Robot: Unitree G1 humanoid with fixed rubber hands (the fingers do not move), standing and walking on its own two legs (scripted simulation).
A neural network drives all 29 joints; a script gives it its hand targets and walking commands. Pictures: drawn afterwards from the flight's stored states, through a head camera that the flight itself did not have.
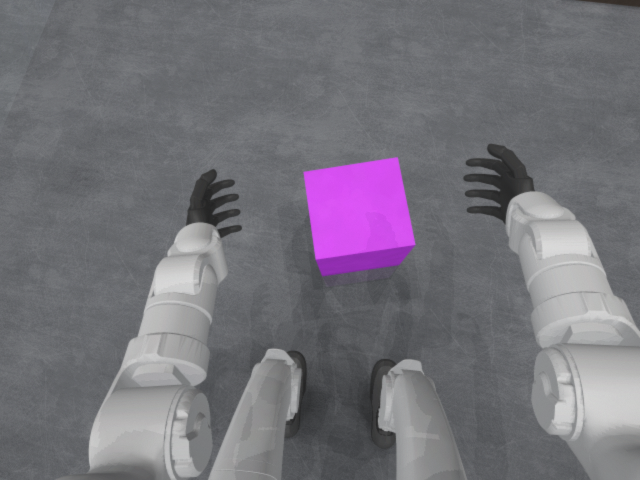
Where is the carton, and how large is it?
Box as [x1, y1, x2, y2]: [304, 157, 414, 275]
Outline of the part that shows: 397,157 304,172 315,258 322,275 399,264 414,245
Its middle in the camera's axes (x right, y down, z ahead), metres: +0.09 -0.04 +0.96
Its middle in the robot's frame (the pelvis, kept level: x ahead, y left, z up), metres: +0.55 +0.00 -0.54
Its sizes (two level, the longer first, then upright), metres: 0.210 0.200 0.250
